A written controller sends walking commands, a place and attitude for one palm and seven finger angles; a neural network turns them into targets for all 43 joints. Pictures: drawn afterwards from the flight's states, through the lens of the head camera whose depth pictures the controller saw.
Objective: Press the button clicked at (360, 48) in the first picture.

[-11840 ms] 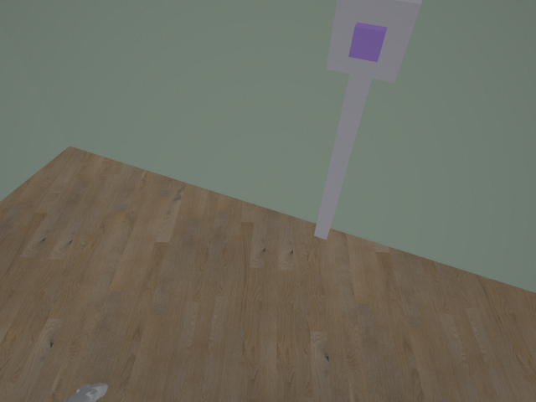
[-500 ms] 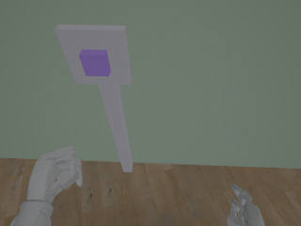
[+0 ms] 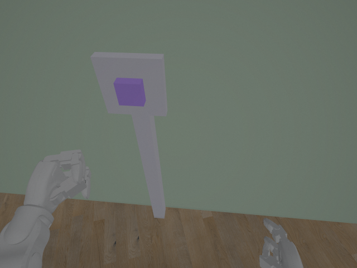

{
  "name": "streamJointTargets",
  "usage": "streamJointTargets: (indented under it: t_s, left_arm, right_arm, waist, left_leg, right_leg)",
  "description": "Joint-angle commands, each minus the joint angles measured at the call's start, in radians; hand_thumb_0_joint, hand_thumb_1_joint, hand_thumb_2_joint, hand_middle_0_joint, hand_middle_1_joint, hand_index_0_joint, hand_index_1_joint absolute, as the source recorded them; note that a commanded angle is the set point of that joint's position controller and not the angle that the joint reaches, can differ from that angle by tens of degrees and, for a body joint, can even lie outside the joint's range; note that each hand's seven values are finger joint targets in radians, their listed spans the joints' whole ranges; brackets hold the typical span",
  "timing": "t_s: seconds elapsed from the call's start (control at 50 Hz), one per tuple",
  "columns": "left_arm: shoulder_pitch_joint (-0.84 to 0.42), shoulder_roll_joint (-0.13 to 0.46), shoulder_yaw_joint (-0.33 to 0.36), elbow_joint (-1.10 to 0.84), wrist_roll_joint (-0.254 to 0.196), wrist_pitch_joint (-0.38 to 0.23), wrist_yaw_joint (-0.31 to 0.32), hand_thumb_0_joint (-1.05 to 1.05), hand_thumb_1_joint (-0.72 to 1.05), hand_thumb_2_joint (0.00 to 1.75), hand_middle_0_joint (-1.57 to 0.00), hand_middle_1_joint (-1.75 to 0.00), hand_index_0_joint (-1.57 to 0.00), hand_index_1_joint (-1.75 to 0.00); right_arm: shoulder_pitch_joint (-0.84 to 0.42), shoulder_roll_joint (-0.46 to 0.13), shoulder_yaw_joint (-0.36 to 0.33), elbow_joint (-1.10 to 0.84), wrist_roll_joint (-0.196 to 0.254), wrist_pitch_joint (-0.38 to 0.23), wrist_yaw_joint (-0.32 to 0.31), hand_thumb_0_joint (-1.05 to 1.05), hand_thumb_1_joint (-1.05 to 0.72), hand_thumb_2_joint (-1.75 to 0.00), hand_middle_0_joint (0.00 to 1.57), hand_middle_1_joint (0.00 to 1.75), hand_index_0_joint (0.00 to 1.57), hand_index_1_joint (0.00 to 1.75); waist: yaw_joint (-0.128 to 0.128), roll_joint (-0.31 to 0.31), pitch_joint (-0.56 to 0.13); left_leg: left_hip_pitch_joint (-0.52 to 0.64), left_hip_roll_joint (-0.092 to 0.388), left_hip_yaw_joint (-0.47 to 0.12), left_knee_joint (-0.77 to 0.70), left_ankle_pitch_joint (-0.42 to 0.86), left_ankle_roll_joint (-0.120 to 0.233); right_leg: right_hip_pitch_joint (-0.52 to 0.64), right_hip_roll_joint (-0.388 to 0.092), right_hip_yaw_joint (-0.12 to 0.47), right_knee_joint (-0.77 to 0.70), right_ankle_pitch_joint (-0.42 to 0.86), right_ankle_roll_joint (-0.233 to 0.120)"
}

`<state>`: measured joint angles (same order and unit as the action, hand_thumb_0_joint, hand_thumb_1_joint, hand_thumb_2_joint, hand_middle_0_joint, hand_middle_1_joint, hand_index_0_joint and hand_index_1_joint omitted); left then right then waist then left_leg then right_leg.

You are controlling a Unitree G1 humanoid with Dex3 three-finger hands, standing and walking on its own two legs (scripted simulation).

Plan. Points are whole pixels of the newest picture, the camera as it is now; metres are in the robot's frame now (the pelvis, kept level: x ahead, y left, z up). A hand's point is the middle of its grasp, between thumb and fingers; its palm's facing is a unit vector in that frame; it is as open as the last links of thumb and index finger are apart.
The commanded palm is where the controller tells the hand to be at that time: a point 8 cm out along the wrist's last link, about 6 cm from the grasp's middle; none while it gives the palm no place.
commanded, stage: raise the hand and make a fist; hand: left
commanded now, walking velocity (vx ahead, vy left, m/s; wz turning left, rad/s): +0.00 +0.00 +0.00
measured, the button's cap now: (130, 91) +0.52 +0.19 +0.14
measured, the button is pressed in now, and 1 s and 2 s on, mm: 0 0 0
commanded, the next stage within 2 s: aim a knuckle at the button in 0.40 s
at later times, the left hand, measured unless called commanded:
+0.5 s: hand (88, 188) +0.22 +0.19 +0.13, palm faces +0.05 -1.00 -0.08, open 3.1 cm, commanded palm +0.19 +0.25 +0.14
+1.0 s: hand (111, 155) +0.31 +0.18 +0.12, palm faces +0.02 -1.00 -0.04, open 3.1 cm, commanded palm +0.28 +0.23 +0.13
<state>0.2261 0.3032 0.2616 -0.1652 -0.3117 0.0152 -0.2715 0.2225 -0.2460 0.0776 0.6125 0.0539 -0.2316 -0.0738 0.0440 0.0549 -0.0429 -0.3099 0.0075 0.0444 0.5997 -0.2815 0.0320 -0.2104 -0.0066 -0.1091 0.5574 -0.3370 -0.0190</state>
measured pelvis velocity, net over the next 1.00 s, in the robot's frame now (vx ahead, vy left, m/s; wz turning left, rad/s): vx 0.00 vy -0.01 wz -0.03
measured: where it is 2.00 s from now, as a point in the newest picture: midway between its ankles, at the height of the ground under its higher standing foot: outside the picture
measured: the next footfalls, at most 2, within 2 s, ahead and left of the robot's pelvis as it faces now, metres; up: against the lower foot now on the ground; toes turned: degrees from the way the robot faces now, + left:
none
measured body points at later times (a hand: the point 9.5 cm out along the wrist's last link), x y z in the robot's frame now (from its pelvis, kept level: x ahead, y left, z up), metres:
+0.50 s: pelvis -0.01 -0.01 +0.00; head -0.04 -0.04 +0.45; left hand +0.21 +0.25 +0.14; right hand +0.17 -0.24 -0.06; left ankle +0.02 +0.10 -0.73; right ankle -0.02 -0.10 -0.73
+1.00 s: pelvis +0.00 -0.01 +0.00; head -0.01 -0.03 +0.45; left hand +0.30 +0.23 +0.13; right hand +0.16 -0.25 -0.08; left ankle +0.02 +0.10 -0.73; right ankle -0.02 -0.10 -0.73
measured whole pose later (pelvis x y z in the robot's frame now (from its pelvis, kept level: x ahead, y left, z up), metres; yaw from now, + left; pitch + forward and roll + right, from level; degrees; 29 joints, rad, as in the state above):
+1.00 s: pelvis +0.00 -0.01 +0.00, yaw -2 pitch +0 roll +0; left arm -0.06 0.28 0.24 0.15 -0.26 0.00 -0.22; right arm 0.23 -0.26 0.05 0.64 0.06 -0.22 -0.08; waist 0.01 0.04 -0.02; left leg -0.28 0.02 0.07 0.53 -0.25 0.02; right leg -0.21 0.01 -0.08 0.53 -0.32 -0.03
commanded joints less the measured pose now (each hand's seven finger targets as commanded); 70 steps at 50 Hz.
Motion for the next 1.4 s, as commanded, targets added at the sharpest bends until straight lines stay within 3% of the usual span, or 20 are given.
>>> streamJointTargets:
  t_s: [0.0, 0.04, 0.12, 0.16, 0.3, 0.34, 0.48, 0.56, 0.64, 0.72, 0.78, 0.84, 1.0, 1.04, 1.12, 1.14, 1.2, 1.24, 1.28, 1.38]
  left_arm:
    - [-0.181, 0.17, 0.104, -0.197, -0.025, -0.032, -0.005, 0.0, 0.9, 0.9, -1.3, -1.5, -1.3, -1.5]
    - [-0.145, 0.146, 0.097, -0.161, -0.036, -0.015, -0.01, 0.0, 0.9, 0.9, -1.3, -1.5, -1.3, -1.5]
    - [-0.168, 0.153, 0.089, -0.201, -0.024, -0.013, -0.004, 0.0, 0.9, 0.9, -1.3, -1.5, -1.3, -1.5]
    - [-0.179, 0.172, 0.109, -0.216, -0.022, -0.025, 0.008, 0.0, 0.9, 0.9, -1.3, -1.5, -1.3, -1.5]
    - [-0.2, 0.161, 0.088, -0.214, -0.007, -0.069, 0.027, 0.0, 0.9, 0.9, -1.3, -1.5, -1.3, -1.5]
    - [-0.192, 0.163, 0.086, -0.202, -0.007, -0.067, 0.026, 0.0, 0.9, 0.9, -1.3, -1.5, -1.3, -1.5]
    - [-0.188, 0.16, 0.095, -0.174, -0.022, -0.063, 0.008, 0.0, 0.9, 0.9, -1.3, -1.5, -1.3, -1.5]
    - [-0.373, 0.159, 0.062, -0.106, -0.014, -0.068, 0.009, 0.0, 0.9, 0.9, -1.3, -1.5, -1.3, -1.5]
    - [-0.44, 0.186, 0.074, -0.025, -0.002, -0.084, 0.01, 0.0, 0.9, 0.9, -1.3, -1.5, -1.3, -1.5]
    - [-0.475, 0.153, 0.043, 0.022, 0.009, -0.088, 0.006, 0.0, 0.9, 0.9, -1.3, -1.5, -1.3, -1.5]
    - [-0.475, 0.19, 0.088, 0.084, 0.013, -0.08, 0.018, 0.0, 0.9, 0.9, -1.3, -1.5, -1.3, -1.5]
    - [-0.497, 0.18, 0.077, 0.089, 0.026, -0.077, 0.038, 0.0, 0.9, 0.9, -1.3, -1.5, -1.3, -1.5]
    - [-0.658, 0.16, 0.038, 0.12, 0.05, -0.105, 0.068, 0.0, 0.9, 0.9, -1.3, -1.5, -1.3, -1.5]
    - [-0.696, 0.17, 0.039, 0.172, 0.05, -0.11, 0.074, 0.0, 0.9, 0.9, -1.3, -1.5, -1.3, -1.5]
    - [-0.74, 0.175, 0.044, 0.23, 0.056, -0.12, 0.072, 0.0, 0.9, 0.9, -1.3, -1.5, -1.3, -1.5]
    - [-0.741, 0.181, 0.045, 0.258, 0.06, -0.122, 0.073, 0.0, 0.9, 0.9, -1.3, -1.5, -1.3, -1.5]
    - [-0.798, 0.153, 0.017, 0.28, 0.063, -0.131, 0.075, 0.0, 0.9, 0.9, -1.3, -1.5, -1.3, -1.5]
    - [-0.812, 0.181, 0.035, 0.332, 0.067, -0.136, 0.084, 0.0, 0.9, 0.9, -1.3, -1.5, -1.3, -1.5]
    - [-0.86, 0.169, 0.024, 0.351, 0.071, -0.143, 0.089, 0.0, 0.9, 0.9, -1.3, -1.5, -1.3, -1.5]
    - [-0.976, 0.18, 0.019, 0.427, 0.09, -0.173, 0.111, 0.0, 0.9, 0.9, -1.3, -1.5, -1.3, -1.5]
  right_arm:
    - [-0.133, -0.115, -0.053, -0.163, 0.009, -0.074, -0.019, 0.0, -0.9, -0.9, 0.2, 0.3, 0.2, 0.3]
    - [-0.133, -0.119, -0.053, -0.162, 0.01, -0.074, -0.016, 0.0, -0.9, -0.9, 0.2, 0.3, 0.2, 0.3]
    - [-0.136, -0.119, -0.057, -0.165, 0.012, -0.075, -0.013, 0.0, -0.9, -0.9, 0.2, 0.3, 0.2, 0.3]
    - [-0.138, -0.119, -0.058, -0.166, 0.007, -0.077, -0.014, 0.0, -0.9, -0.9, 0.2, 0.3, 0.2, 0.3]
    - [-0.137, -0.112, -0.058, -0.149, 0.008, -0.091, -0.018, 0.0, -0.9, -0.9, 0.2, 0.3, 0.2, 0.3]
    - [-0.135, -0.115, -0.056, -0.147, 0.007, -0.094, -0.02, 0.0, -0.9, -0.9, 0.2, 0.3, 0.2, 0.3]
    - [-0.143, -0.114, -0.056, -0.142, 0.009, -0.106, -0.023, 0.0, -0.9, -0.9, 0.2, 0.3, 0.2, 0.3]
    - [-0.142, -0.118, -0.057, -0.116, 0.014, -0.105, -0.035, 0.0, -0.9, -0.9, 0.2, 0.3, 0.2, 0.3]
    - [-0.13, -0.122, -0.058, -0.105, 0.012, -0.104, -0.04, 0.0, -0.9, -0.9, 0.2, 0.3, 0.2, 0.3]
    - [-0.125, -0.119, -0.06, -0.114, 0.011, -0.098, -0.035, 0.0, -0.9, -0.9, 0.2, 0.3, 0.2, 0.3]
    - [-0.114, -0.125, -0.064, -0.114, 0.009, -0.083, -0.027, 0.0, -0.9, -0.9, 0.2, 0.3, 0.2, 0.3]
    - [-0.113, -0.122, -0.065, -0.123, 0.007, -0.068, -0.018, 0.0, -0.9, -0.9, 0.2, 0.3, 0.2, 0.3]
    - [-0.094, -0.125, -0.072, -0.118, 0.007, -0.03, -0.014, 0.0, -0.9, -0.9, 0.2, 0.3, 0.2, 0.3]
    - [-0.086, -0.131, -0.073, -0.106, 0.007, -0.023, -0.018, 0.0, -0.9, -0.9, 0.2, 0.3, 0.2, 0.3]
    - [-0.071, -0.132, -0.078, -0.101, 0.007, -0.005, -0.016, 0.0, -0.9, -0.9, 0.2, 0.3, 0.2, 0.3]
    - [-0.064, -0.137, -0.079, -0.096, 0.006, 0.001, -0.015, 0.0, -0.9, -0.9, 0.2, 0.3, 0.2, 0.3]
    - [-0.057, -0.133, -0.08, -0.095, 0.007, 0.014, -0.011, 0.0, -0.9, -0.9, 0.2, 0.3, 0.2, 0.3]
    - [-0.046, -0.143, -0.081, -0.09, 0.006, 0.025, -0.011, 0.0, -0.9, -0.9, 0.2, 0.3, 0.2, 0.3]
    - [-0.041, -0.141, -0.085, -0.089, 0.008, 0.037, -0.01, 0.0, -0.9, -0.9, 0.2, 0.3, 0.2, 0.3]
    - [-0.013, -0.145, -0.089, -0.074, 0.005, 0.061, -0.006, 0.0, -0.9, -0.9, 0.2, 0.3, 0.2, 0.3]
  waist:
    - [0.004, 0.002, -0.123]
    - [0.007, -0.058, -0.104]
    - [0.003, -0.001, -0.087]
    - [0.004, -0.034, -0.096]
    - [-0.005, 0.02, -0.063]
    - [-0.005, -0.025, -0.058]
    - [-0.002, -0.039, -0.06]
    - [-0.033, -0.033, -0.022]
    - [-0.028, -0.049, -0.075]
    - [-0.021, -0.018, -0.139]
    - [-0.009, -0.071, -0.147]
    - [-0.005, -0.043, -0.155]
    - [-0.037, 0.002, -0.172]
    - [-0.047, -0.062, -0.156]
    - [-0.044, -0.022, -0.21]
    - [-0.045, -0.06, -0.209]
    - [-0.052, -0.012, -0.217]
    - [-0.054, -0.077, -0.208]
    - [-0.059, -0.031, -0.216]
    - [-0.071, -0.031, -0.238]
  left_leg:
    - [0.165, 0.004, -0.081, -0.116, 0.179, -0.002]
    - [0.148, 0.003, -0.079, -0.116, 0.18, -0.001]
    - [0.154, -0.001, -0.069, -0.126, 0.15, -0.002]
    - [0.15, -0.002, -0.065, -0.125, 0.142, 0.002]
    - [0.163, -0.001, -0.061, -0.138, 0.09, 0.001]
    - [0.152, 0.001, -0.064, -0.14, 0.079, 0.004]
    - [0.146, -0.005, -0.058, -0.132, 0.083, 0.006]
    - [0.144, -0.005, -0.058, -0.124, 0.049, 0.008]
    - [0.152, -0.005, -0.061, -0.118, 0.08, 0.009]
    - [0.185, -0.009, -0.058, -0.119, 0.141, 0.008]
    - [0.161, -0.008, -0.051, -0.114, 0.178, 0.008]
    - [0.163, -0.008, -0.046, -0.11, 0.21, 0.006]
    - [0.188, -0.004, -0.04, -0.107, 0.21, 0.003]
    - [0.173, 0.0, -0.045, -0.102, 0.202, 0.007]
    - [0.193, -0.003, -0.043, -0.096, 0.24, 0.003]
    - [0.181, 0.001, -0.043, -0.092, 0.243, 0.005]
    - [0.198, 0.0, -0.045, -0.089, 0.262, 0.002]
    - [0.169, 0.005, -0.052, -0.089, 0.246, 0.004]
    - [0.177, 0.002, -0.046, -0.086, 0.236, 0.002]
    - [0.177, 0.006, -0.055, -0.077, 0.244, 0.001]
  right_leg:
    - [-0.039, 0.019, 0.036, -0.105, 0.221, 0.002]
    - [-0.03, 0.02, 0.039, -0.118, 0.23, 0.005]
    - [-0.048, 0.015, 0.043, -0.125, 0.196, 0.008]
    - [-0.037, 0.012, 0.056, -0.137, 0.181, 0.011]
    - [-0.058, 0.011, 0.064, -0.157, 0.112, 0.011]
    - [-0.052, 0.012, 0.068, -0.168, 0.099, 0.013]
    - [-0.045, 0.003, 0.084, -0.176, 0.105, 0.021]
    - [-0.091, 0.0, 0.101, -0.191, 0.047, 0.025]
    - [-0.06, -0.001, 0.103, -0.171, 0.095, 0.022]
    - [-0.042, 0.0, 0.082, -0.136, 0.203, 0.016]
    - [-0.017, -0.002, 0.084, -0.126, 0.26, 0.019]
    - [-0.017, 0.001, 0.08, -0.113, 0.299, 0.014]
    - [-0.051, 0.007, 0.076, -0.102, 0.29, 0.008]
    - [-0.058, 0.009, 0.08, -0.108, 0.281, 0.01]
    - [-0.045, 0.008, 0.079, -0.092, 0.324, 0.005]
    - [-0.042, 0.01, 0.078, -0.091, 0.328, 0.007]
    - [-0.058, 0.009, 0.076, -0.084, 0.346, 0.003]
    - [-0.059, 0.013, 0.073, -0.082, 0.322, 0.004]
    - [-0.075, 0.011, 0.079, -0.08, 0.316, 0.003]
    - [-0.09, 0.013, 0.078, -0.066, 0.31, -0.001]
